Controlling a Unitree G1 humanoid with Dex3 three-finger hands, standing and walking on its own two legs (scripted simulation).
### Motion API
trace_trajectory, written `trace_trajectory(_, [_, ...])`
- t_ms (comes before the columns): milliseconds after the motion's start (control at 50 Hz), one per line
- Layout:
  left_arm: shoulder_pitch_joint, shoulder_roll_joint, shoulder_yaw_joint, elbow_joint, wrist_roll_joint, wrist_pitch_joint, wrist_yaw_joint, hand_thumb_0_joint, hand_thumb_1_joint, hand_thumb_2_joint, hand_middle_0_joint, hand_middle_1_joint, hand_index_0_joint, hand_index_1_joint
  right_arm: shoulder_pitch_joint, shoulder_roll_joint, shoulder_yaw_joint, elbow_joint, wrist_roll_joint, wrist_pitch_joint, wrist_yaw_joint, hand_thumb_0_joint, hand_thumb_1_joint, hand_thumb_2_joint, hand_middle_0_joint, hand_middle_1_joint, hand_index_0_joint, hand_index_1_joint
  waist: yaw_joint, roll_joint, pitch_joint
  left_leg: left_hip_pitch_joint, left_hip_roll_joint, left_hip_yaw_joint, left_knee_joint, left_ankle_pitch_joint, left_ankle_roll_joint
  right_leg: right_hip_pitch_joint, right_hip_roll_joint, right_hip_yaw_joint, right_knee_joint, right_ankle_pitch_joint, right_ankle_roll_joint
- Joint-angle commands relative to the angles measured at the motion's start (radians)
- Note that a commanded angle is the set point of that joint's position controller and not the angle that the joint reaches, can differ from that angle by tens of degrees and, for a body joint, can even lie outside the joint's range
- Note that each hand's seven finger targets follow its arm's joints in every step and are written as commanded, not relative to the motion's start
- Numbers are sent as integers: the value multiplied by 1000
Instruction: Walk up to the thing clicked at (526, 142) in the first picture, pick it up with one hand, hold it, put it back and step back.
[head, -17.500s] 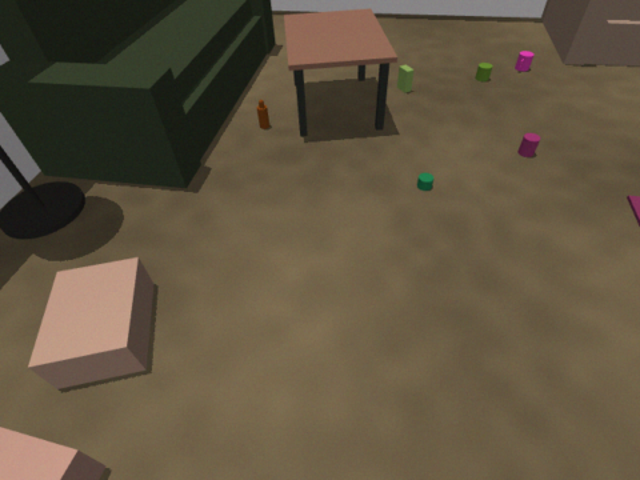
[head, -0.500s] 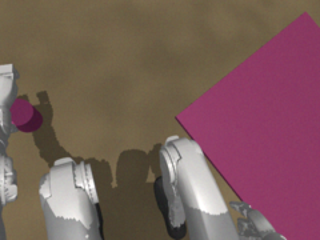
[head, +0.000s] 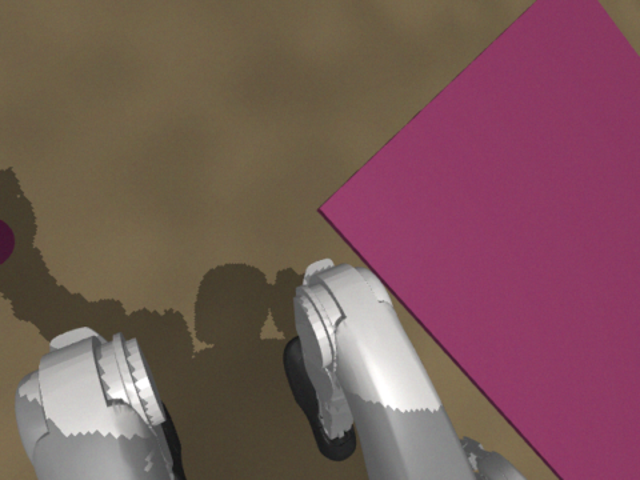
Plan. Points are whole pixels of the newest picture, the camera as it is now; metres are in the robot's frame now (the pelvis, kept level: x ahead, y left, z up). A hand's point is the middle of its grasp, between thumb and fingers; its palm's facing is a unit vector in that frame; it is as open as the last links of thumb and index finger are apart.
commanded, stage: rest palm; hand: left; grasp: from above
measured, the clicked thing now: out of the picture +0.45 +0.33 -0.26
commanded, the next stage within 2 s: close in 0.48 s
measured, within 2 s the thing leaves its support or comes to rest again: neither
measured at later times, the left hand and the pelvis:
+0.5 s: hand out of the picture +0.45 +0.33 -0.22, palm faces -0.42 -0.15 -0.90, open 13.8 cm; pelvis +0.00 +0.00 +0.00, yaw -1 degrees
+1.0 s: hand out of the picture +0.44 +0.33 -0.23, palm faces -0.42 -0.15 -0.89, open 12.5 cm; pelvis +0.00 +0.01 -0.01, yaw -2 degrees
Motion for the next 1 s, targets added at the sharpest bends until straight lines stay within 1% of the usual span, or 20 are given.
trace_trajectory(0, [-282,274,13,-110,-7,9,53,0,-553,1042,-69,-975,-51,-991,188,-294,-81,-5,-3,-25,-1,0,-891,-899,200,300,200,300,-21,425,-668,515,5,114,-216,175,41,339,19,-97,-232,261,-70])
trace_trajectory(40, [-263,265,22,-92,-14,17,62,0,-530,1061,-77,-995,-61,-1009,188,-299,-76,-4,-7,-27,0,0,-889,-899,200,300,200,300,-22,417,-683,520,4,111,-216,195,41,359,22,-109,-232,279,-66])
trace_trajectory(100, [-254,223,-21,-33,-13,32,59,0,-529,1013,-68,-989,-59,-995,167,-300,-69,-8,-12,-36,9,0,-890,-899,200,300,200,300,-34,424,-648,525,5,104,-225,186,37,330,24,-115,-226,269,-71])
trace_trajectory(120, [-275,261,8,-64,-18,28,65,0,-518,1011,-70,-994,-64,-998,171,-309,-73,-5,-12,-35,8,0,-889,-899,200,300,200,300,-34,438,-656,534,7,99,-232,193,35,336,26,-121,-224,273,-71])
trace_trajectory(160, [-283,252,-18,-47,-13,30,64,0,-518,1052,-81,-1015,-70,-1024,147,-304,-64,-14,-12,-43,12,0,-892,-901,200,300,200,300,-28,438,-636,515,7,102,-226,164,36,324,25,-116,-224,248,-73])
trace_trajectory(180, [-275,288,18,-35,-13,30,72,0,-509,1045,-77,-1029,-71,-1034,160,-315,-68,-3,-15,-41,11,0,-891,-900,200,300,200,300,-33,424,-630,497,8,103,-219,157,40,337,27,-117,-231,249,-70])
trace_trajectory(220, [-281,285,12,-37,-8,30,76,0,-512,1046,-83,-1017,-74,-1025,161,-312,-62,-9,-19,-45,13,0,-891,-900,200,300,200,300,-40,410,-628,489,9,105,-210,164,43,355,28,-110,-234,259,-66])
trace_trajectory(240, [-302,233,-26,-38,-16,27,73,0,-515,1042,-78,-1018,-69,-1025,136,-302,-60,-25,-14,-50,15,0,-891,-900,200,300,200,300,-45,405,-621,486,8,102,-211,145,42,331,28,-114,-234,240,-68])
trace_trajectory(340, [-301,298,9,-30,-11,19,81,0,-508,1054,-84,-1035,-75,-1042,162,-322,-60,-9,-19,-62,20,0,-894,-902,200,300,200,300,-60,412,-611,498,11,94,-205,163,41,343,26,-121,-229,254,-64])
trace_trajectory(400, [-309,252,-26,-39,-21,14,84,0,-505,1064,-88,-1042,-78,-1051,135,-318,-55,-19,-19,-72,26,0,-895,-903,200,300,200,300,-59,448,-615,533,14,87,-217,168,32,323,27,-132,-222,251,-68])
trace_trajectory(420, [-289,290,2,-23,-15,15,88,0,-502,1051,-85,-1047,-78,-1052,155,-329,-55,-8,-23,-72,27,0,-895,-903,200,300,199,300,-64,443,-622,544,14,85,-213,182,33,341,27,-133,-222,268,-66])
trace_trajectory(440, [-280,263,-22,-27,-12,16,87,0,-512,1041,-78,-1033,-70,-1038,139,-326,-53,-24,-19,-73,28,0,-894,-902,200,300,200,300,-50,441,-632,543,14,88,-211,191,32,346,28,-131,-221,275,-66])
trace_trajectory(480, [-289,306,6,-15,-12,16,96,0,-480,1068,-91,-1070,-88,-1071,153,-328,-49,-7,-25,-74,33,0,-895,-902,200,300,200,300,-60,446,-613,525,15,87,-208,177,34,344,28,-131,-219,265,-66])
trace_trajectory(540, [-286,288,-5,-34,-19,17,100,0,-503,1074,-87,-1050,-76,-1059,137,-331,-46,-20,-25,-80,35,0,-895,-903,200,300,200,300,-54,440,-622,532,16,86,-206,184,33,345,29,-135,-223,270,-66])
trace_trajectory(580, [-273,282,-11,-26,-24,17,107,0,-440,983,-92,-1074,-107,-1056,133,-329,-38,-21,-27,-82,37,0,-890,-898,200,300,200,300,-50,457,-622,529,16,87,-211,181,32,359,34,-132,-222,271,-68])
trace_trajectory(740, [-265,331,18,13,-13,23,113,0,-312,961,-176,-1068,-198,-1043,143,-346,-32,-23,-30,-92,48,0,-891,-899,200,300,200,300,-69,444,-571,509,19,77,-204,180,33,342,31,-140,-210,266,-66])
trace_trajectory(780, [-258,347,29,10,-15,18,119,0,-296,969,-190,-1065,-210,-1043,136,-345,-30,-27,-31,-90,45,0,-890,-899,200,300,200,300,-56,420,-593,495,20,76,-204,172,37,361,37,-138,-219,262,-65])
trace_trajectory(840, [-277,295,-26,26,-16,14,102,0,-258,951,-210,-1068,-236,-1040,124,-345,-26,-41,-31,-97,47,0,-890,-898,200,300,200,300,-74,419,-562,485,19,74,-206,140,37,329,36,-140,-220,232,-66])
trace_trajectory(920, [-263,350,8,23,-16,3,110,0,-215,910,-239,-1040,-268,-1008,139,-355,-21,-32,-31,-93,41,0,-889,-898,200,300,199,300,-66,415,-571,486,20,72,-203,151,38,362,36,-141,-225,243,-63])
trace_trajectory(980, [-272,311,-19,38,-17,-5,110,0,-185,894,-264,-1032,-294,-999,128,-349,-22,-41,-29,-97,42,0,-890,-898,200,300,199,300,-75,391,-544,464,20,72,-202,117,40,337,39,-139,-229,215,-63])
